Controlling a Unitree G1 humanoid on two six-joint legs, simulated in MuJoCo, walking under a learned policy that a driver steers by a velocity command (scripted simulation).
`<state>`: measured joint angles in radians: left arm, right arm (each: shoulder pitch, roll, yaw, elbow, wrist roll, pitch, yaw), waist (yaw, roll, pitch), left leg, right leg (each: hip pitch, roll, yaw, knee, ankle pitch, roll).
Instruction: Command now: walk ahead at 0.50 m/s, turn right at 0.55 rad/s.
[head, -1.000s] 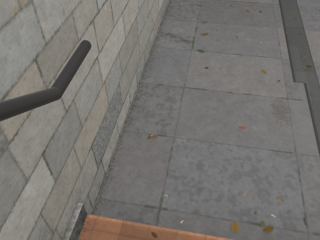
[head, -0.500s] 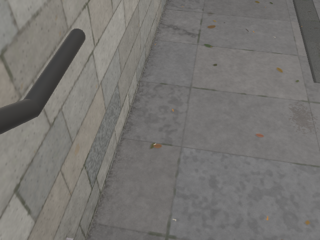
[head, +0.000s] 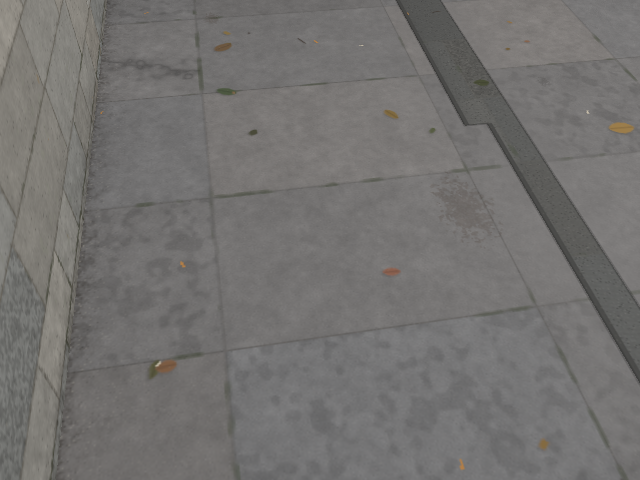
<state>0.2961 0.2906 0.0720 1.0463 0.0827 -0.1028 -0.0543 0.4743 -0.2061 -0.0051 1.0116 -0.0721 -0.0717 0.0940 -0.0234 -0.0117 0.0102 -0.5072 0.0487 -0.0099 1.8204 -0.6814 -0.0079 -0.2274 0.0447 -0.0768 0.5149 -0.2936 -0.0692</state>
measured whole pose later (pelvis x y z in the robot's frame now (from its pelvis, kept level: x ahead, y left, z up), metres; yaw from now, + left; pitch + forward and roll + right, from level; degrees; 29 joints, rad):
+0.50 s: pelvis +0.33 +0.10 -0.20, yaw -16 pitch +0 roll +0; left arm 0.22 0.21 0.07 0.79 -0.08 0.02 0.06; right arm 0.43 -0.19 -0.02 1.08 -0.02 -0.03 -0.02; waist -0.01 -0.03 -0.02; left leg -0.27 0.03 0.15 0.71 -0.45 0.03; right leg -0.97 -0.03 0.06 1.80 -0.21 -0.04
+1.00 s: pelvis +0.59 -0.01 -0.18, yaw -34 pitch +4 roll +1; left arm 0.24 0.23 0.08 0.74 -0.03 -0.02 0.00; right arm 0.06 -0.26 -0.08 0.71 0.00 -0.09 -0.03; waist 0.01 0.00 0.03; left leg -0.64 0.06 -0.09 0.93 -0.29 -0.03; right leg -0.31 0.12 0.11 0.44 -0.19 -0.10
